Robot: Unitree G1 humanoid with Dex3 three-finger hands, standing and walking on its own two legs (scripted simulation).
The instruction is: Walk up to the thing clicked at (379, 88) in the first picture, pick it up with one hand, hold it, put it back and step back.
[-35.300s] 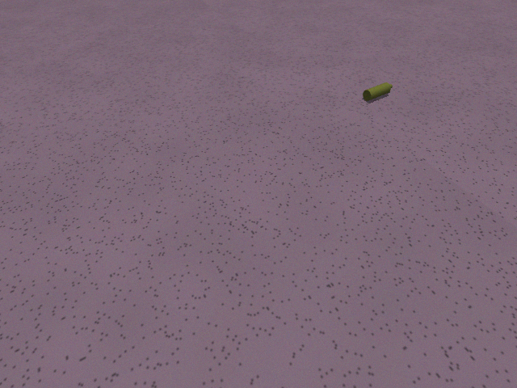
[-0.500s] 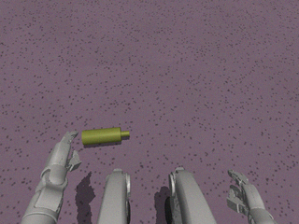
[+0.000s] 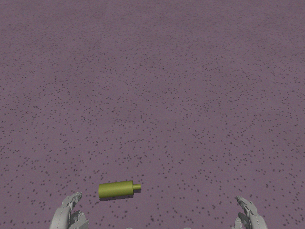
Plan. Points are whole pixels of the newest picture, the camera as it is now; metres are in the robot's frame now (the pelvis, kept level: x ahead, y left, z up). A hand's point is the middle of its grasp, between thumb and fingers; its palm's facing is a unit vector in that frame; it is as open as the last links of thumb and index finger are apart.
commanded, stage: home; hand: left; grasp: from above
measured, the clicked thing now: (120, 188) +0.47 +0.19 -0.66
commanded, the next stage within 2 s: none
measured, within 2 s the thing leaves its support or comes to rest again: neither
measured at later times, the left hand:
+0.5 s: hand out of the picture +0.16 +0.18 -0.03, palm faces +0.06 -0.98 -0.20, open 7.4 cm
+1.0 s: hand out of the picture +0.16 +0.17 -0.03, palm faces +0.05 -0.98 -0.20, open 7.4 cm
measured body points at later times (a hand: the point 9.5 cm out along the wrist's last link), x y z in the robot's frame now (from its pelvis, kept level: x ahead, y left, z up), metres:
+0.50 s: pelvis +0.01 -0.01 +0.01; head +0.03 +0.00 +0.46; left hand +0.16 +0.23 -0.02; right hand +0.18 -0.24 -0.04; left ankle +0.01 +0.11 -0.67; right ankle +0.00 -0.13 -0.67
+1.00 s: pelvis +0.00 -0.01 +0.01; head +0.02 +0.00 +0.46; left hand +0.16 +0.23 -0.02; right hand +0.16 -0.25 -0.05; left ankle +0.01 +0.11 -0.67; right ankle +0.00 -0.13 -0.67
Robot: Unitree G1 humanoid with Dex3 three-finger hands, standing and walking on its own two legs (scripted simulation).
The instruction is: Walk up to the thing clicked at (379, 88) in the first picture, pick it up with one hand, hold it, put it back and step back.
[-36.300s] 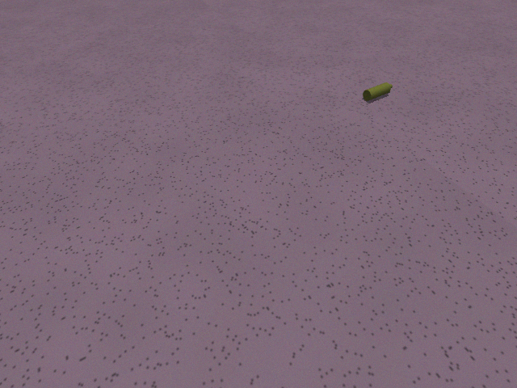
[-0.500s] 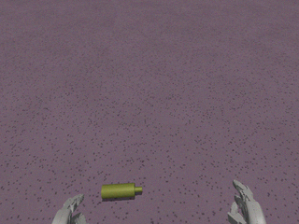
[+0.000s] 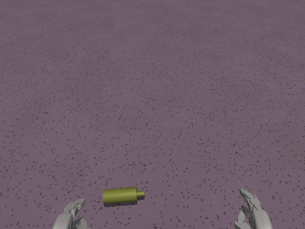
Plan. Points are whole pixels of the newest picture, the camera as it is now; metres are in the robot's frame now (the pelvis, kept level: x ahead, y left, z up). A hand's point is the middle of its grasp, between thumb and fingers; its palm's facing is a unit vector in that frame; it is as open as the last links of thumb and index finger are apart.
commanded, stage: home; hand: left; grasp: from above
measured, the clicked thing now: (124, 195) +0.46 +0.19 -0.68
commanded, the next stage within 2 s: stand in 1.12 s
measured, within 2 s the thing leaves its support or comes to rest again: neither
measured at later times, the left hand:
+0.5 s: hand out of the picture +0.17 +0.18 -0.05, palm faces +0.04 -0.98 -0.20, open 7.4 cm
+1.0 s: hand out of the picture +0.17 +0.18 -0.05, palm faces +0.04 -0.98 -0.20, open 7.4 cm
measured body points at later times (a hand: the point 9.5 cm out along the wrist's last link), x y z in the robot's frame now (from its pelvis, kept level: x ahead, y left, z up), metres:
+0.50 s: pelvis +0.00 +0.01 +0.00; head +0.02 +0.01 +0.45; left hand +0.16 +0.24 -0.03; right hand +0.16 -0.24 -0.06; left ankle +0.01 +0.12 -0.68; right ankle +0.00 -0.12 -0.68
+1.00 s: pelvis +0.01 +0.00 +0.00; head +0.03 +0.01 +0.45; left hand +0.16 +0.23 -0.03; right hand +0.17 -0.24 -0.06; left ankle +0.01 +0.12 -0.68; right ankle +0.00 -0.12 -0.68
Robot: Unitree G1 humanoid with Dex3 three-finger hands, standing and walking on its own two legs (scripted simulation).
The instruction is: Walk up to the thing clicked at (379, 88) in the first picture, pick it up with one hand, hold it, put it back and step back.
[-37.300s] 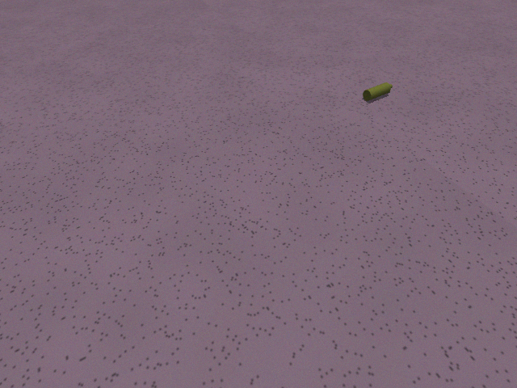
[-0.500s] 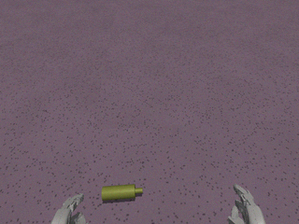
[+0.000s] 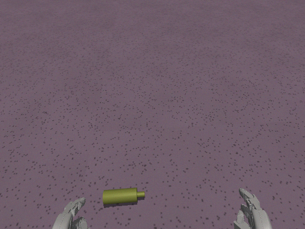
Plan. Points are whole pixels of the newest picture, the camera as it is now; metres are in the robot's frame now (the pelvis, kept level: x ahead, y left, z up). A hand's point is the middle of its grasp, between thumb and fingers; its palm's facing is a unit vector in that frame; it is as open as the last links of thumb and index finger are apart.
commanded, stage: home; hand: left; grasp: from above
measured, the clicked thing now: (124, 195) +0.46 +0.19 -0.68
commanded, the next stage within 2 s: stand in 0.12 s
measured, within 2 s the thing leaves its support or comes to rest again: neither
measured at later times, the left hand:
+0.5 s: hand out of the picture +0.12 +0.23 -0.10, palm faces +0.02 -0.94 -0.33, open 7.4 cm
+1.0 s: hand out of the picture +0.04 +0.24 -0.10, palm faces +0.03 -0.94 -0.33, open 7.4 cm
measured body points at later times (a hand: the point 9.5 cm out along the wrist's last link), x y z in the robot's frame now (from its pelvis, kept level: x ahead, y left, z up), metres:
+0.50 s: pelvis -0.01 +0.00 +0.03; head +0.02 +0.01 +0.48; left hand +0.12 +0.28 -0.08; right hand +0.11 -0.27 -0.08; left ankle +0.00 +0.12 -0.68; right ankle -0.01 -0.12 -0.68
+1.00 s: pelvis -0.01 +0.01 +0.06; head +0.00 +0.00 +0.51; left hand +0.03 +0.29 -0.07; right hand +0.07 -0.27 -0.08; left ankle +0.00 +0.12 -0.68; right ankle -0.01 -0.12 -0.68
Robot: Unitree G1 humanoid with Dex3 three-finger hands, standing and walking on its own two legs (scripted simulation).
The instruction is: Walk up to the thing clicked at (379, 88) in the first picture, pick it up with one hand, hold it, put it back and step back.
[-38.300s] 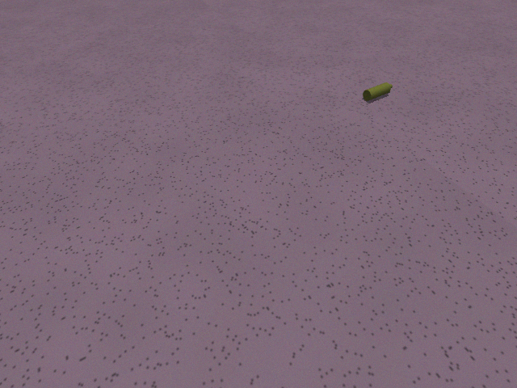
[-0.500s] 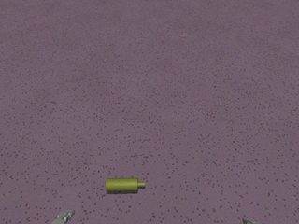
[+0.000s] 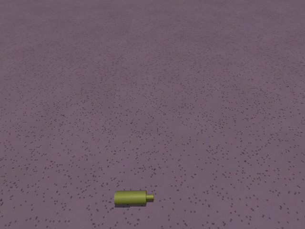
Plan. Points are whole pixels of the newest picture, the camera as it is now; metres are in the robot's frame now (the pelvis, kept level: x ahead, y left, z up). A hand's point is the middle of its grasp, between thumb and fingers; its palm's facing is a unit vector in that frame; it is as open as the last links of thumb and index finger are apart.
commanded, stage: stand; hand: left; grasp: from above
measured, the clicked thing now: (134, 197) +0.47 +0.18 -0.74
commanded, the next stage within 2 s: step back in 1.74 s
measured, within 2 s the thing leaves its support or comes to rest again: neither
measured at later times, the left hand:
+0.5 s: hand out of the picture +0.07 +0.23 -0.16, palm faces +0.01 -0.95 -0.33, open 7.4 cm
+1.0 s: hand out of the picture +0.09 +0.23 -0.15, palm faces +0.01 -0.94 -0.33, open 7.4 cm
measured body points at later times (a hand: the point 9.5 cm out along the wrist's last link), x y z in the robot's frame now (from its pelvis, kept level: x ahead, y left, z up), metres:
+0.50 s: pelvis +0.00 -0.01 +0.00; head +0.01 -0.01 +0.45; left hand +0.07 +0.28 -0.14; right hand +0.07 -0.30 -0.14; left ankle +0.01 +0.11 -0.74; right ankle +0.00 -0.13 -0.74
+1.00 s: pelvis +0.01 -0.01 +0.00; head +0.02 -0.01 +0.45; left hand +0.09 +0.28 -0.13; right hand +0.08 -0.30 -0.13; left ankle +0.01 +0.11 -0.74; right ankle +0.00 -0.13 -0.74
